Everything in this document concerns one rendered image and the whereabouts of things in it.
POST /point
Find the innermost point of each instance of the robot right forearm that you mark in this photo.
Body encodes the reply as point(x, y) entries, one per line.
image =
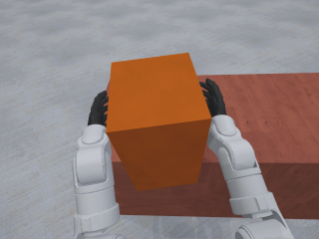
point(249, 195)

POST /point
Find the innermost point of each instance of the robot left hand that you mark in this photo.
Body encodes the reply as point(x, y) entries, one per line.
point(98, 109)

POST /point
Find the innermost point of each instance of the pedestal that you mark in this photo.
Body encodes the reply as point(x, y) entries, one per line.
point(278, 114)

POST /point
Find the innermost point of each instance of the carton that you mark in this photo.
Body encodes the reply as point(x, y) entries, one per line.
point(158, 120)

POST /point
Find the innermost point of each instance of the robot right upper arm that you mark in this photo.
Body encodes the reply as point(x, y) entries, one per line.
point(266, 229)

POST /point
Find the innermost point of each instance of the robot right hand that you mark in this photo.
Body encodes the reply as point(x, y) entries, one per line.
point(214, 98)

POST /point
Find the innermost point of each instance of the robot left forearm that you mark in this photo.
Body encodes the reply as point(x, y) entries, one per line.
point(93, 178)

